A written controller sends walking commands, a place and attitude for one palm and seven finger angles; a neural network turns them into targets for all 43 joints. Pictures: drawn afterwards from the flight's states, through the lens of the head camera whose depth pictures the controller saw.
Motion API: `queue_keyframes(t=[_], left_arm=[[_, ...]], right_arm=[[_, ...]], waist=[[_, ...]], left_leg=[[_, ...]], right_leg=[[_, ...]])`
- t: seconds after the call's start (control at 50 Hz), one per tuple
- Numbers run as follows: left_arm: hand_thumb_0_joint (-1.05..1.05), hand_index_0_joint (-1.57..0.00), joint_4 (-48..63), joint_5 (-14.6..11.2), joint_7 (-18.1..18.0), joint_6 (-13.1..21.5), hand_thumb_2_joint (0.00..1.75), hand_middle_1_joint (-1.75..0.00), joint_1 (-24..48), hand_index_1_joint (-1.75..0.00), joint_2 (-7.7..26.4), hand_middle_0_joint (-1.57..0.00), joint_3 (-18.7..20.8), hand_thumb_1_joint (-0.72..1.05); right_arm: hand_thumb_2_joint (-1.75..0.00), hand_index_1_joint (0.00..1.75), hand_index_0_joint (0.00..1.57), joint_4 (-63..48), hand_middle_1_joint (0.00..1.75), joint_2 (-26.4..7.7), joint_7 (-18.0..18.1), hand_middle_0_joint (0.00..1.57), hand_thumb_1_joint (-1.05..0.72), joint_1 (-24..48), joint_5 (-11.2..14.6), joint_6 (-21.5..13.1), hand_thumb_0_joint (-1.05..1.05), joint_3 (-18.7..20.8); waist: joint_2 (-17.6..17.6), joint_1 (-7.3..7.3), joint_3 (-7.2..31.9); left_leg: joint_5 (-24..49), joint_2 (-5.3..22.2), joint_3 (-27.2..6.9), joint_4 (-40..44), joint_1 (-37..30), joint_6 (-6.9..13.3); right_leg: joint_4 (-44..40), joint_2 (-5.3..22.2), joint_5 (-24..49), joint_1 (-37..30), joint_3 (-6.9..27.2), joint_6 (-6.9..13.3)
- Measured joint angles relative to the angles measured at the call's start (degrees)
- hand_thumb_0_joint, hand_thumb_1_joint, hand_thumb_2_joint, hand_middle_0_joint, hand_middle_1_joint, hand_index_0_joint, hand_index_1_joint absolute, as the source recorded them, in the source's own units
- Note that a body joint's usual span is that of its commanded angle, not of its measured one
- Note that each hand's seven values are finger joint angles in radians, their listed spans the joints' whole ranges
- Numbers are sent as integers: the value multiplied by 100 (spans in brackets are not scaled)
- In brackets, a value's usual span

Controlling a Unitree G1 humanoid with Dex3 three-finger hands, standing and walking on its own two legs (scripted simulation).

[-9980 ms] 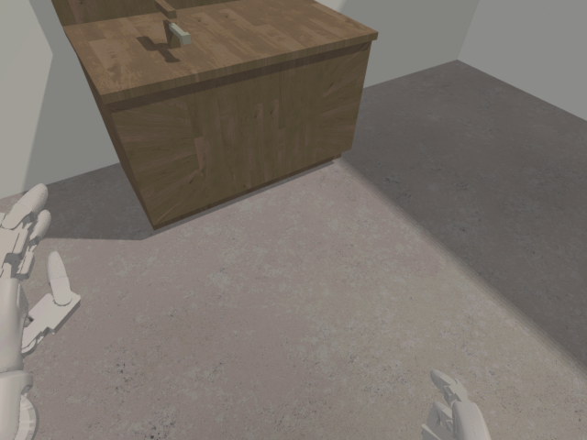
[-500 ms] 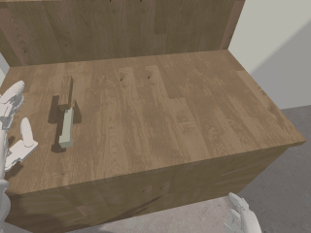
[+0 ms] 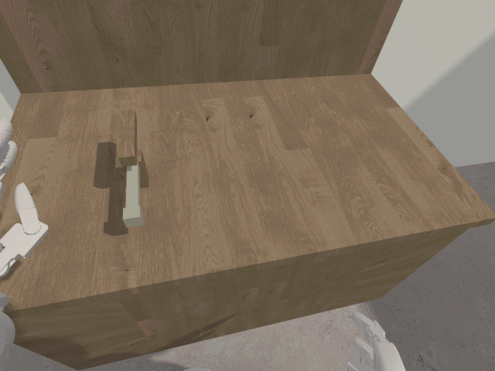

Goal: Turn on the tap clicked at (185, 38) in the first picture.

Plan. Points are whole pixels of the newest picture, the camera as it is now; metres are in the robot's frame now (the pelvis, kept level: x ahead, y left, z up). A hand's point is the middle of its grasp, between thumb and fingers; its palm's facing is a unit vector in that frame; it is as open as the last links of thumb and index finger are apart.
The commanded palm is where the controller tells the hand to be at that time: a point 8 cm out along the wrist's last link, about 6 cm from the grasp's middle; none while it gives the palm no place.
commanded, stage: come to a stop and stand still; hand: left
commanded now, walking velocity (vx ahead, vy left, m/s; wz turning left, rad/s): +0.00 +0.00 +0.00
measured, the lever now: (133, 216) +0.34 +0.25 +0.01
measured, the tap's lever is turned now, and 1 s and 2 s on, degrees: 0 0 0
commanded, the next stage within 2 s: look again from close up in 0.12 s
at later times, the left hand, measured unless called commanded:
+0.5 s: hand (80, 219) +0.24 +0.24 +0.16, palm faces +0.37 -0.85 -0.38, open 7.5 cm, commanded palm +0.18 +0.27 +0.18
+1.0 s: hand (113, 232) +0.23 +0.20 +0.16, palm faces +0.31 -0.84 -0.45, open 7.5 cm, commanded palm +0.17 +0.23 +0.18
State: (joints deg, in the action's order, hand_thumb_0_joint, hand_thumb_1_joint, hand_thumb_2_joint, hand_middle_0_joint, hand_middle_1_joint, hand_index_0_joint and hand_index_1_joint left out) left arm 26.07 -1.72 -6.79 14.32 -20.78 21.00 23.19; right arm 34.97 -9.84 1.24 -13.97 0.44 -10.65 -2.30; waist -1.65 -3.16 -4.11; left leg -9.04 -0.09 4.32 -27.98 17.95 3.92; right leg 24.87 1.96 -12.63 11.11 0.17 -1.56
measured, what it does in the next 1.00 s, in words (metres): stands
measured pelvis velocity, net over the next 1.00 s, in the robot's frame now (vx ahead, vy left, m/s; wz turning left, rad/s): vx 0.00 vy -0.04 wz -0.02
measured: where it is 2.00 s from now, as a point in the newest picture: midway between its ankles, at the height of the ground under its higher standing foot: outside the picture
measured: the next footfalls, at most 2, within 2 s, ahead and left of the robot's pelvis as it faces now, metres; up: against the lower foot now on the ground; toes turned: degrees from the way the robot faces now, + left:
left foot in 1.60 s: -0.04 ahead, +0.04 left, +0.00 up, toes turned +1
right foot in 1.94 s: -0.07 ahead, -0.21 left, +0.00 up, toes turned -6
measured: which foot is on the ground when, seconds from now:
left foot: down 0.00-1.00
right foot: down 0.00-1.00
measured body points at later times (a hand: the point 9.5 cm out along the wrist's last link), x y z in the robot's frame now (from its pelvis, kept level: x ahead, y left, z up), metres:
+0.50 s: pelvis +0.02 -0.01 +0.00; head +0.05 +0.02 +0.45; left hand +0.22 +0.29 +0.18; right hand +0.20 -0.23 -0.07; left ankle +0.07 +0.07 -0.74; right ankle +0.01 -0.17 -0.74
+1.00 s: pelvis +0.00 -0.04 +0.00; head +0.06 -0.02 +0.44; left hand +0.20 +0.24 +0.19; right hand +0.20 -0.25 -0.08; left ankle +0.07 +0.07 -0.74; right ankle +0.01 -0.17 -0.74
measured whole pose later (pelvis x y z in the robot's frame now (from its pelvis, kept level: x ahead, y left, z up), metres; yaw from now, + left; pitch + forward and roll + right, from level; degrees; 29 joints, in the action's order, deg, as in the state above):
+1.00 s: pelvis +0.00 -0.04 +0.00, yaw -1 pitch +1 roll -2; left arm 31.8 -3.2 -3.7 14.0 -25.5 23.1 22.5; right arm 29.9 -9.9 1.5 -9.7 0.0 -8.3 -0.9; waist 0.3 -2.3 -7.2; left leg -9.8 4.4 2.8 -30.4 21.3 0.2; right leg 25.8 -2.4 -12.5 14.0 -0.8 0.1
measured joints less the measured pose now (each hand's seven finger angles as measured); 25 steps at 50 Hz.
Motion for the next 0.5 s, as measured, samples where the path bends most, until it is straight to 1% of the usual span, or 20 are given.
queue_keyframes(t=[0.06,0.12,0.18,0.28,0.38,0.5], left_arm=[[2,-20,-61,98,22,-43,90,-30,-5,-30,-234,-21,-308,89],[2,-21,-154,140,69,-110,90,-30,-1,-30,-263,-21,-480,89],[2,-21,-166,142,95,-152,90,-30,17,-30,-132,-21,-443,89],[2,-21,28,69,98,-115,90,-30,-75,-30,78,-21,-223,88],[2,-21,161,31,99,-71,90,-30,-250,-30,81,-21,-189,88],[2,-21,38,11,110,-173,90,-30,-341,-30,10,-21,-282,89]], right_arm=[[-90,30,20,31,30,35,-26,20,-91,107,-21,-17,1,-40],[-90,30,20,-15,30,86,-21,20,-90,226,-48,4,1,-68],[-90,30,20,-102,30,117,4,20,-90,328,-58,26,1,-81],[-90,30,20,-226,30,58,17,20,-90,353,-51,59,1,-34],[-90,30,20,-204,30,-78,32,20,-91,281,-27,118,1,56],[-90,30,20,-127,30,-154,84,20,-91,232,4,221,1,124]], waist=[[26,-13,46],[18,28,60],[-18,99,29],[-40,170,-2],[-14,161,24],[30,166,46]], left_leg=[[-2,-20,21,28,-39,19],[-1,-8,26,48,-60,17],[13,8,20,82,-70,5],[7,39,-10,100,-48,-15],[-25,36,-12,134,-69,-32],[-73,40,-9,154,-133,-61]], right_leg=[[-45,22,13,-43,20,-35],[-128,12,56,-87,28,-83],[-188,-6,86,-107,23,-76],[-309,-39,135,-140,-2,-103],[-365,-36,118,-169,-4,-129],[-368,-38,65,-221,1,-147]])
